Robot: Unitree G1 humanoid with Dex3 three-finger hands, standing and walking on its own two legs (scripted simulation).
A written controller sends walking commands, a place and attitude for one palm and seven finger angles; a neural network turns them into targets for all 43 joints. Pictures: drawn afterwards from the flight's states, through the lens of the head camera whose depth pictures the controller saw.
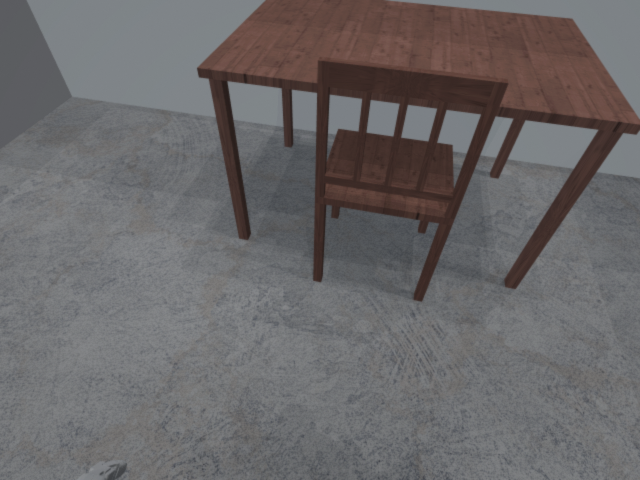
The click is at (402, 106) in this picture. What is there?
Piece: chair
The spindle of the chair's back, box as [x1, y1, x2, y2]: [384, 96, 408, 186]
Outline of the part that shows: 408,97 401,96 384,185 390,186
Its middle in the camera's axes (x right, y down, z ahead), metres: +0.20 -0.25 +1.03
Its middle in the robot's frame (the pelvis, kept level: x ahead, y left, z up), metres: +0.94 -0.16 -0.10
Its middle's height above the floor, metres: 0.67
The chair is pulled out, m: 0.00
